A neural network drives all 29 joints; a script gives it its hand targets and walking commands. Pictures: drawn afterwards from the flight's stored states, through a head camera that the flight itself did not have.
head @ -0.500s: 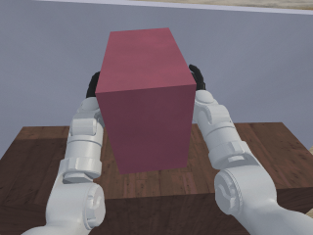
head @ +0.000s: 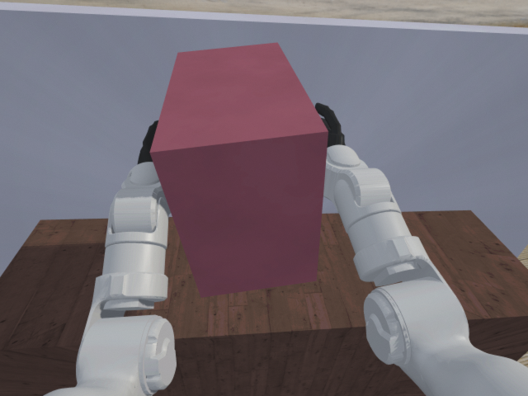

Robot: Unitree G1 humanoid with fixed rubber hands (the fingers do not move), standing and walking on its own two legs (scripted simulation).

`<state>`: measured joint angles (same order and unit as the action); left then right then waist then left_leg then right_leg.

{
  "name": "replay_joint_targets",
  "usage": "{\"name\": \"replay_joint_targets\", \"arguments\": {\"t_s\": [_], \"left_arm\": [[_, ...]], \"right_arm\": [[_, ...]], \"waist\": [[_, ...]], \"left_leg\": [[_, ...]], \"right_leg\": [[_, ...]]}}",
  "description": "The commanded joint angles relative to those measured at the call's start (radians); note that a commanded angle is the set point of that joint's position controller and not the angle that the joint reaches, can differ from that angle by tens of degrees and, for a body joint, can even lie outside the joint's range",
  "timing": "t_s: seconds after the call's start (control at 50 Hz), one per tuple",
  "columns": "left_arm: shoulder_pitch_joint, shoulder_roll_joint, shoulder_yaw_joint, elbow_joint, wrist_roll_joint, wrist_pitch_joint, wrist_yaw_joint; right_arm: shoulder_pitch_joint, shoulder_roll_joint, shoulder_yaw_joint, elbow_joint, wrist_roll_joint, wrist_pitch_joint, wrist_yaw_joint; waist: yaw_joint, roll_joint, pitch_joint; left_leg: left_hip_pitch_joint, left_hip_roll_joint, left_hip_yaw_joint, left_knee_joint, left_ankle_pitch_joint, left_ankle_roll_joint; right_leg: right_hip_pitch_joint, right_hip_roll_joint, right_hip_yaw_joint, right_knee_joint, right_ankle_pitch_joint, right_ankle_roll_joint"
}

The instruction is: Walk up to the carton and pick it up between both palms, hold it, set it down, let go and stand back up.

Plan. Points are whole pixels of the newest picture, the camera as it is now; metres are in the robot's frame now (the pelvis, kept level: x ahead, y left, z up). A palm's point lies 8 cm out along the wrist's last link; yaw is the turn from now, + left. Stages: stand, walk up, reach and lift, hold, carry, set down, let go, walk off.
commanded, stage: hold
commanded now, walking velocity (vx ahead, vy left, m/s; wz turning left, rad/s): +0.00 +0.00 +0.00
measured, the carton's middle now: (242, 159) +0.41 +0.03 +0.22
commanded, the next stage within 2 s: none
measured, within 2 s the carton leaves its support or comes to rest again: neither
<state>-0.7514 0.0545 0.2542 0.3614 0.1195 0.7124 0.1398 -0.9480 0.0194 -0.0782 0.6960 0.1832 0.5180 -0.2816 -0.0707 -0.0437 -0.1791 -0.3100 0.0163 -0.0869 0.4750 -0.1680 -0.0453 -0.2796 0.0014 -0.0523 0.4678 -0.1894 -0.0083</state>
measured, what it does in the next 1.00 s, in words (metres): stands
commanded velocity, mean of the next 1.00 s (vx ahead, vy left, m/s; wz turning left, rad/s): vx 0.00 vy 0.00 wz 0.00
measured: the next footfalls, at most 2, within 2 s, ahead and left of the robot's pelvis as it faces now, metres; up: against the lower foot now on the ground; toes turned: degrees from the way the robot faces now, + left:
none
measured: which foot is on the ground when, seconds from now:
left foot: down 0.00-1.00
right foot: down 0.00-1.00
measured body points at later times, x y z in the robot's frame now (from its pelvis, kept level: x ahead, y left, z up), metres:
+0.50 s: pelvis +0.00 +0.00 +0.00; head -0.07 +0.03 +0.44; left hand +0.39 +0.16 +0.23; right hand +0.39 -0.10 +0.26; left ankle +0.05 +0.14 -0.74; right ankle +0.04 -0.11 -0.74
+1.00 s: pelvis +0.00 +0.00 +0.00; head -0.07 +0.02 +0.44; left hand +0.38 +0.16 +0.24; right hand +0.39 -0.10 +0.26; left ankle +0.05 +0.14 -0.74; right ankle +0.04 -0.11 -0.74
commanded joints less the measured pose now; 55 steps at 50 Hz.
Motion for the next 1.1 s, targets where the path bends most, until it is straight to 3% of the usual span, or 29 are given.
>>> {"name": "replay_joint_targets", "arguments": {"t_s": [0.0, 0.04, 0.06, 0.08, 0.1, 0.16, 0.2, 0.28, 0.34, 0.36, 0.42, 0.48, 0.52, 0.54, 0.56, 0.58, 0.62, 0.64, 0.68, 0.7, 0.78, 0.8, 0.86, 0.9, 0.94, 0.98, 1.02, 1.06, 1.08], "left_arm": [[-1.004, -0.787, -0.541, -0.289, -0.205, -0.08, -0.163], [-1.069, -0.796, -0.547, -0.338, -0.209, -0.089, -0.156], [-1.039, -0.771, -0.512, -0.312, -0.19, -0.078, -0.156], [-1.004, -0.762, -0.507, -0.274, -0.172, -0.067, -0.16], [-1.024, -0.777, -0.517, -0.277, -0.183, -0.062, -0.16], [-1.005, -0.729, -0.423, -0.195, -0.13, -0.053, -0.182], [-1.049, -0.743, -0.485, -0.31, -0.173, -0.073, -0.18], [-1.036, -0.784, -0.542, -0.333, -0.188, -0.061, -0.169], [-1.019, -0.779, -0.559, -0.346, -0.205, -0.056, -0.165], [-0.967, -0.767, -0.507, -0.297, -0.157, -0.04, -0.171], [-1.002, -0.769, -0.527, -0.337, -0.195, -0.052, -0.168], [-1.002, -0.778, -0.521, -0.278, -0.176, -0.034, -0.179], [-0.951, -0.737, -0.46, -0.243, -0.159, -0.033, -0.186], [-0.954, -0.749, -0.464, -0.271, -0.14, -0.032, -0.184], [-0.979, -0.729, -0.435, -0.253, -0.123, -0.029, -0.189], [-1.02, -0.713, -0.435, -0.265, -0.124, -0.035, -0.187], [-1.028, -0.77, -0.491, -0.308, -0.186, -0.046, -0.182], [-1.012, -0.75, -0.465, -0.255, -0.159, -0.039, -0.18], [-1.017, -0.77, -0.492, -0.273, -0.162, -0.041, -0.178], [-1.033, -0.775, -0.483, -0.242, -0.166, -0.038, -0.18], [-1.007, -0.745, -0.47, -0.291, -0.167, -0.049, -0.177], [-0.989, -0.754, -0.49, -0.329, -0.175, -0.052, -0.178], [-0.982, -0.741, -0.46, -0.261, -0.126, -0.033, -0.179], [-1.024, -0.775, -0.523, -0.35, -0.169, -0.04, -0.174], [-1.021, -0.779, -0.538, -0.336, -0.198, -0.035, -0.169], [-1.006, -0.764, -0.499, -0.328, -0.155, -0.031, -0.168], [-0.97, -0.754, -0.491, -0.31, -0.142, -0.019, -0.166], [-0.962, -0.741, -0.461, -0.287, -0.141, -0.022, -0.175], [-0.944, -0.74, -0.455, -0.28, -0.135, -0.02, -0.182]], "right_arm": [[-0.848, 0.661, 0.366, -0.451, 0.22, -0.03, 0.104], [-0.806, 0.659, 0.328, -0.377, 0.22, -0.017, 0.112], [-0.841, 0.672, 0.363, -0.414, 0.246, -0.012, 0.108], [-0.819, 0.662, 0.354, -0.37, 0.232, 0.001, 0.111], [-0.802, 0.636, 0.316, -0.348, 0.214, 0.009, 0.106], [-0.775, 0.621, 0.27, -0.264, 0.181, 0.018, 0.114], [-0.821, 0.686, 0.334, -0.375, 0.22, 0.007, 0.113], [-0.861, 0.665, 0.365, -0.448, 0.255, 0.001, 0.106], [-0.772, 0.642, 0.346, -0.397, 0.246, 0.022, 0.104], [-0.797, 0.639, 0.361, -0.41, 0.264, 0.022, 0.1], [-0.835, 0.656, 0.381, -0.479, 0.262, 0.015, 0.104], [-0.792, 0.621, 0.311, -0.375, 0.221, 0.031, 0.101], [-0.837, 0.641, 0.351, -0.426, 0.248, 0.031, 0.102], [-0.788, 0.626, 0.339, -0.382, 0.238, 0.041, 0.103], [-0.773, 0.632, 0.314, -0.328, 0.231, 0.046, 0.103], [-0.812, 0.652, 0.306, -0.318, 0.229, 0.042, 0.11], [-0.869, 0.658, 0.348, -0.452, 0.245, 0.02, 0.108], [-0.827, 0.631, 0.31, -0.359, 0.222, 0.036, 0.108], [-0.851, 0.637, 0.329, -0.408, 0.237, 0.024, 0.111], [-0.854, 0.629, 0.295, -0.35, 0.219, 0.029, 0.113], [-0.825, 0.672, 0.357, -0.405, 0.251, 0.027, 0.113], [-0.763, 0.665, 0.342, -0.365, 0.243, 0.039, 0.108], [-0.832, 0.633, 0.336, -0.364, 0.251, 0.031, 0.113], [-0.749, 0.636, 0.334, -0.339, 0.249, 0.043, 0.116], [-0.813, 0.63, 0.343, -0.417, 0.266, 0.036, 0.108], [-0.821, 0.656, 0.365, -0.416, 0.265, 0.031, 0.112], [-0.806, 0.634, 0.355, -0.416, 0.257, 0.036, 0.107], [-0.783, 0.633, 0.344, -0.382, 0.256, 0.049, 0.102], [-0.844, 0.655, 0.373, -0.446, 0.258, 0.034, 0.104]], "waist": [[-0.068, 0.172, -0.49], [-0.064, 0.222, -0.466], [-0.04, 0.177, -0.477], [-0.039, 0.184, -0.43], [-0.07, 0.215, -0.415], [-0.057, 0.185, -0.35], [-0.04, 0.169, -0.465], [-0.045, 0.211, -0.512], [-0.074, 0.224, -0.468], [-0.043, 0.201, -0.452], [-0.034, 0.193, -0.495], [-0.07, 0.224, -0.421], [-0.015, 0.133, -0.418], [-0.036, 0.184, -0.397], [-0.034, 0.176, -0.364], [-0.007, 0.183, -0.36], [-0.039, 0.165, -0.49], [-0.043, 0.173, -0.422], [-0.031, 0.205, -0.451], [-0.052, 0.196, -0.389], [-0.017, 0.166, -0.467], [-0.05, 0.172, -0.434], [-0.015, 0.201, -0.392], [-0.068, 0.228, -0.44], [-0.056, 0.22, -0.454], [-0.011, 0.201, -0.449], [-0.012, 0.212, -0.454], [-0.021, 0.163, -0.407], [0.012, 0.143, -0.432]], "left_leg": [[0.269, -0.071, 0.04, -0.098, 0.135, -0.022], [0.265, -0.064, 0.034, -0.097, 0.118, -0.038], [0.262, -0.074, 0.032, -0.095, 0.121, -0.016], [0.241, -0.076, 0.041, -0.109, 0.086, -0.012], [0.254, -0.072, 0.041, -0.113, 0.073, -0.027], [0.201, -0.072, 0.048, -0.149, 0.007, -0.009], [0.223, -0.079, 0.042, -0.117, 0.083, -0.007], [0.287, -0.074, 0.04, -0.081, 0.162, -0.032], [0.281, -0.075, 0.035, -0.091, 0.146, -0.037], [0.283, -0.079, 0.042, -0.089, 0.156, -0.03], [0.279, -0.077, 0.038, -0.095, 0.141, -0.019], [0.228, -0.073, 0.045, -0.114, 0.063, -0.034], [0.221, -0.078, 0.039, -0.109, 0.094, 0.004], [0.237, -0.079, 0.046, -0.116, 0.091, -0.005], [0.209, -0.077, 0.042, -0.132, 0.037, -0.003], [0.203, -0.081, 0.052, -0.127, 0.031, -0.001], [0.238, -0.073, 0.038, -0.108, 0.097, -0.015], [0.222, -0.072, 0.039, -0.124, 0.045, -0.012], [0.243, -0.068, 0.043, -0.12, 0.057, -0.022], [0.212, -0.065, 0.04, -0.13, 0.011, -0.024], [0.252, -0.075, 0.036, -0.101, 0.109, -0.008], [0.252, -0.073, 0.033, -0.094, 0.156, -0.019], [0.25, -0.076, 0.043, -0.121, 0.072, -0.015], [0.274, -0.068, 0.035, -0.104, 0.126, -0.038], [0.273, -0.064, 0.034, -0.095, 0.143, -0.04], [0.255, -0.078, 0.039, -0.098, 0.121, -0.022], [0.268, -0.077, 0.046, -0.099, 0.143, -0.023], [0.26, -0.073, 0.039, -0.111, 0.11, -0.012], [0.25, -0.082, 0.049, -0.097, 0.132, 0.006]], "right_leg": [[0.3, 0.075, 0.024, -0.131, 0.2, 0.052], [0.255, 0.075, 0.026, -0.13, 0.148, 0.046], [0.285, 0.07, 0.03, -0.139, 0.157, 0.051], [0.269, 0.068, 0.026, -0.14, 0.128, 0.057], [0.262, 0.066, 0.034, -0.144, 0.113, 0.045], [0.281, 0.057, 0.037, -0.15, 0.06, 0.045], [0.304, 0.061, 0.038, -0.131, 0.147, 0.056], [0.297, 0.077, 0.031, -0.123, 0.197, 0.05], [0.274, 0.07, 0.037, -0.128, 0.184, 0.052], [0.289, 0.075, 0.031, -0.134, 0.182, 0.056], [0.303, 0.069, 0.04, -0.133, 0.18, 0.05], [0.28, 0.067, 0.029, -0.138, 0.121, 0.051], [0.312, 0.068, 0.041, -0.145, 0.145, 0.057], [0.292, 0.063, 0.04, -0.145, 0.134, 0.054], [0.286, 0.063, 0.037, -0.142, 0.085, 0.053], [0.273, 0.059, 0.042, -0.151, 0.064, 0.053], [0.312, 0.069, 0.032, -0.129, 0.153, 0.057], [0.276, 0.066, 0.038, -0.144, 0.094, 0.052], [0.281, 0.067, 0.034, -0.143, 0.087, 0.046], [0.26, 0.069, 0.028, -0.143, 0.06, 0.049], [0.291, 0.067, 0.042, -0.133, 0.152, 0.058], [0.305, 0.07, 0.041, -0.127, 0.208, 0.059], [0.272, 0.069, 0.038, -0.149, 0.091, 0.048], [0.283, 0.074, 0.032, -0.124, 0.152, 0.047], [0.283, 0.08, 0.038, -0.129, 0.162, 0.043], [0.296, 0.074, 0.034, -0.129, 0.142, 0.053], [0.287, 0.071, 0.034, -0.129, 0.159, 0.058], [0.277, 0.071, 0.041, -0.147, 0.144, 0.057], [0.302, 0.071, 0.039, -0.141, 0.165, 0.062]]}}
